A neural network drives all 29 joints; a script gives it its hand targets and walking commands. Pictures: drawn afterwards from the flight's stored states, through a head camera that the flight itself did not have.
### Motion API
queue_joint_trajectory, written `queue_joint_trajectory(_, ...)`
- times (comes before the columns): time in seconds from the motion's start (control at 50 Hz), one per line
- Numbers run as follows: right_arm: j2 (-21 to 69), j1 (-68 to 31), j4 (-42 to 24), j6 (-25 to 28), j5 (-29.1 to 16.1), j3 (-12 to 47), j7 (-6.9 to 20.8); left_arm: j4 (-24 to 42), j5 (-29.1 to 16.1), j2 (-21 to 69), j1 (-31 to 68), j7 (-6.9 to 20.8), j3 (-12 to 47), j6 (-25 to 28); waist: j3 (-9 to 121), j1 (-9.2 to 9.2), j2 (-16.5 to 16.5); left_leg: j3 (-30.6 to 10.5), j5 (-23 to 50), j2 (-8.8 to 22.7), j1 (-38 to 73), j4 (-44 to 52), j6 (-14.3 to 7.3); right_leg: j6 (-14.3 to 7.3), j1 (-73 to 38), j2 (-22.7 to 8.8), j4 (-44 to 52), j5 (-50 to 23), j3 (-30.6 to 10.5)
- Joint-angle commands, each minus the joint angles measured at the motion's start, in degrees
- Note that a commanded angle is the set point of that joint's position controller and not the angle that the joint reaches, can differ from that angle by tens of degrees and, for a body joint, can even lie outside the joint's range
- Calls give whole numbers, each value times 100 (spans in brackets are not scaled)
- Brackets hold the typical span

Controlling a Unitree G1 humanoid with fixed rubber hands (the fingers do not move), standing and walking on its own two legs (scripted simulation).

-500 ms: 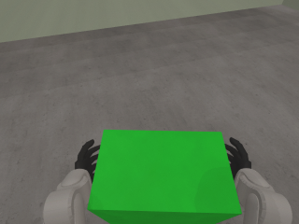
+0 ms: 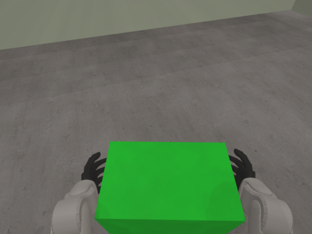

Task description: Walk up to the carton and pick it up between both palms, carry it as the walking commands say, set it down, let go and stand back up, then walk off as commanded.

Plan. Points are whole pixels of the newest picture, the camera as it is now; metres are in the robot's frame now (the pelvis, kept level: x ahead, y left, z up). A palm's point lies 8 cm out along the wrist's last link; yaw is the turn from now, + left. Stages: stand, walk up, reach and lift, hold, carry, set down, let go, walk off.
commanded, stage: carry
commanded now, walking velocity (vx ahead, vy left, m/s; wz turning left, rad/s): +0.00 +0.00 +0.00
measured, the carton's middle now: (165, 196) +0.22 +0.00 +0.00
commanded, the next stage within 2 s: hold in 1.98 s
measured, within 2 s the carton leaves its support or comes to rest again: neither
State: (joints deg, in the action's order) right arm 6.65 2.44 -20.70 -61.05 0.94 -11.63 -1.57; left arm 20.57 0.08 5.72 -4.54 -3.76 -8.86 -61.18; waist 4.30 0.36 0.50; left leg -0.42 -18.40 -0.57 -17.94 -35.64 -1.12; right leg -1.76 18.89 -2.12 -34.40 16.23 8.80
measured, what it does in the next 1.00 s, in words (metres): stands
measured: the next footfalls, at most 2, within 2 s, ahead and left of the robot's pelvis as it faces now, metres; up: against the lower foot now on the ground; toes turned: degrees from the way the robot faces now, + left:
none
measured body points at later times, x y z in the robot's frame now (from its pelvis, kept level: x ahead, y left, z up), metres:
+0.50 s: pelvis +0.00 +0.01 +0.00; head -0.01 +0.01 +0.45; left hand +0.24 +0.19 +0.02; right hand +0.26 -0.16 +0.04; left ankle +0.00 +0.11 -0.73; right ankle +0.02 -0.10 -0.73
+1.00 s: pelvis +0.00 +0.01 +0.00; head -0.02 +0.01 +0.45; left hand +0.25 +0.19 +0.02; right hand +0.27 -0.17 +0.03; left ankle +0.00 +0.11 -0.73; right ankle +0.02 -0.10 -0.73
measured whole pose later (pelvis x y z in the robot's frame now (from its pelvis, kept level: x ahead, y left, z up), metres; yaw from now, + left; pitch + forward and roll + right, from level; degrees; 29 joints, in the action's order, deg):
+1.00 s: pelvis +0.00 +0.01 +0.00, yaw +0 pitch +1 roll -1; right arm 6.2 -1.0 -4.6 -45.5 4.0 -11.6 1.2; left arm 5.6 0.7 3.7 -2.5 -2.9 -9.1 -46.2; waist 4.9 0.4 0.5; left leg -0.4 -17.9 -0.6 -18.4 -34.8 -1.1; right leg -1.7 18.9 -2.0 -32.6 15.1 8.8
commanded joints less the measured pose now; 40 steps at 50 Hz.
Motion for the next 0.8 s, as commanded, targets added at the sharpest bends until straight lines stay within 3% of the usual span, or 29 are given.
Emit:
queue_joint_trajectory(0.0, 3257, -2679, 54, 373, -742, 3823, 548, 365, -716, 3114, 3180, 747, 3669, 393, 976, 56, -272, -767, 920, 588, -225, 1136, -332, 12, -935, -647, 871, -157, -857)
queue_joint_trajectory(0.02, 3072, -2680, 623, 515, -549, 3530, 574, -183, -544, 2982, 3237, 780, 3376, 543, 985, 64, -122, -842, 1003, 557, -323, 1143, -319, 38, -941, -645, 784, -222, -821)
queue_joint_trajectory(0.04, 3510, -2814, -390, 558, -895, 4029, 566, 619, -875, 3473, 3254, 767, 3812, 599, 1081, 59, -403, -744, 980, 534, -304, 1056, -288, 2, -983, -666, 830, -333, -793)
queue_joint_trajectory(0.08, 3503, -2834, -254, 651, -868, 3974, 547, 942, -942, 3246, 3560, 772, 3819, 737, 1217, 29, -312, -517, 994, 483, -4, 810, -300, -19, -949, -685, 999, -823, -916)
queue_joint_trajectory(0.1, 3145, -2690, 502, 684, -563, 3571, 540, 82, -640, 3001, 3359, 774, 3463, 739, 1051, 40, -254, -662, 1016, 521, -158, 892, -285, -41, -846, -664, 945, -738, -898)
queue_joint_trajectory(0.14, 3170, -2697, 351, 782, -664, 3707, 533, 114, -664, 3022, 3118, 789, 3412, 834, 1245, 41, -516, -626, 1288, 537, 42, 815, -317, 2, -944, -692, 1025, -1203, -885)
queue_joint_trajectory(0.16, 3314, -2846, -265, 824, -754, 3862, 516, 651, -905, 3292, 3397, 765, 3778, 881, 1276, 37, -422, -609, 1167, 526, 115, 933, -335, 29, -857, -651, 923, -855, -852)
queue_joint_trajectory(0.2, 2886, -2560, 663, 917, -440, 3357, 511, -11, -569, 2804, 3383, 731, 3333, 978, 1334, 37, -146, -640, 1471, 562, 43, 952, -307, -20, -933, -611, 843, -1015, -867)
queue_joint_trajectory(0.22, 3178, -2529, 423, 1017, -506, 3505, 545, 326, -725, 3164, 3395, 770, 3717, 1061, 1417, 36, 175, -728, 2206, 706, 109, 973, -255, -5, -1041, -575, 682, -1220, -722)
queue_joint_trajectory(0.24, 3132, -2411, 548, 985, -514, 3480, 542, 155, -642, 3006, 3202, 759, 3584, 1031, 1412, 28, -162, -703, 1863, 675, 66, 880, -285, -45, -1059, -515, 805, -1019, -788)
queue_joint_trajectory(0.26, 3321, -2768, -374, 1030, -806, 3813, 504, 979, -972, 3285, 3527, 746, 3847, 1103, 1287, 15, -397, -673, 2017, 695, 60, 891, -264, 0, -965, -570, 846, -1173, -683)
queue_joint_trajectory(0.28, 2924, -2374, 933, 1034, -306, 3268, 537, -195, -527, 2885, 3360, 787, 3382, 1104, 1206, 38, -109, -737, 1794, 672, -101, 993, -270, -46, -997, -552, 738, -886, -748)
queue_joint_trajectory(0.34, 2759, -2608, 580, 1202, -439, 3232, 521, -119, -526, 2827, 3235, 708, 3286, 1234, 1454, 67, -47, -761, 1629, 656, -7, 1065, -286, -67, -1022, -554, 719, -764, -777)
queue_joint_trajectory(0.38, 2573, -2460, 1397, 1396, -141, 3033, 653, -754, -201, 2584, 3105, 808, 3146, 1437, 1355, 67, 225, -833, 2510, 803, 193, 1268, -144, 45, -810, -558, 462, -1027, -748)
queue_joint_trajectory(0.4, 3185, -2677, 361, 1440, -556, 3496, 607, 367, -655, 3037, 3536, 784, 3599, 1481, 1345, 60, -28, -756, 1952, 725, 128, 1072, -180, 19, -927, -525, 672, -699, -746)
queue_joint_trajectory(0.44, 2801, -2709, 929, 1549, -260, 3275, 636, -367, -396, 2696, 3290, 867, 3286, 1550, 1193, 50, -125, -783, 1524, 716, 7, 1210, -230, 4, -959, -500, 727, -570, -766)
queue_joint_trajectory(0.48, 2808, -2804, 435, 1553, -502, 3210, 509, 329, -654, 2701, 3667, 694, 3353, 1572, 1349, 84, 179, -674, 1074, 619, -201, 1098, -329, -44, -1044, -561, 759, -519, -848)
queue_joint_trajectory(0.5, 2589, -2575, 951, 1584, -245, 2917, 506, -146, -461, 2497, 3557, 713, 3189, 1605, 1210, 49, 62, -724, 1135, 671, -216, 1249, -302, -44, -943, -522, 762, -444, -755)
queue_joint_trajectory(0.54, 2718, -2617, 557, 1668, -412, 3115, 493, -247, -474, 2742, 3101, 688, 3080, 1652, 1374, 56, -292, -683, 1730, 658, -133, 1060, -318, -57, -1166, -574, 772, -969, -785)
queue_joint_trajectory(0.56, 2888, -2781, -177, 1591, -627, 3437, 424, 410, -822, 3037, 3237, 661, 3529, 1557, 1414, 45, -95, -664, 1750, 640, -25, 995, -313, -6, -1053, -584, 794, -1086, -793)
queue_joint_trajectory(0.58, 2560, -2430, 1111, 1561, -186, 3056, 512, -778, -275, 2543, 2878, 725, 3003, 1565, 1385, 53, -319, -689, 1875, 682, -54, 1038, -273, 25, -1184, -557, 711, -1169, -726)
queue_joint_trajectory(0.6, 2373, -2307, 1996, 1677, 76, 2757, 602, -1102, -22, 2219, 3181, 761, 2886, 1715, 1486, 33, 41, -703, 2053, 683, 160, 1095, -239, -21, -1075, -559, 699, -1191, -853)
queue_joint_trajectory(0.62, 2717, -2917, 207, 1693, -599, 3331, 480, 424, -627, 2562, 3453, 656, 3256, 1720, 1451, 55, -121, -581, 2410, 688, 187, 872, -267, 48, -1092, -628, 733, -1765, -847)
queue_joint_trajectory(0.64, 2346, -2325, 1585, 1724, 6, 2798, 574, -882, -110, 2257, 3082, 737, 2864, 1760, 1566, 42, -71, -718, 2483, 708, 71, 980, -257, 41, -1294, -562, 548, -1470, -751)
queue_joint_trajectory(0.68, 2766, -2785, 275, 1798, -526, 3229, 459, 609, -655, 2585, 3675, 645, 3251, 1878, 1336, 40, -97, -588, 1767, 674, 35, 1000, -294, 2, -1171, -590, 761, -1242, -797)
queue_joint_trajectory(0.72, 2429, -2205, 1999, 1745, 72, 2809, 597, -1201, -134, 2338, 3030, 793, 2993, 1768, 1186, 21, -166, -588, 1471, 602, 12, 1057, -322, -9, -939, -566, 788, -1029, -811)
queue_joint_trajectory(0.74, 2505, -2852, 650, 1798, -358, 3042, 448, -86, -444, 2372, 3455, 670, 3000, 1820, 1234, 33, -422, -538, 1357, 645, 28, 1017, -295, 16, -986, -568, 840, -912, -799)
queue_joint_trajectory(0.76, 2572, -2950, 177, 1761, -580, 3186, 409, 362, -579, 2542, 3382, 580, 3144, 1750, 1196, 63, 115, -520, 1530, 663, 80, 1148, -294, 11, -936, -590, 801, -1036, -868)
queue_joint_trajectory(0.78, 2431, -2785, 610, 1762, -387, 3066, 459, -65, -390, 2391, 3375, 612, 3061, 1757, 1311, 73, 179, -579, 1543, 606, 67, 1194, -272, 5, -970, -597, 768, -976, -925)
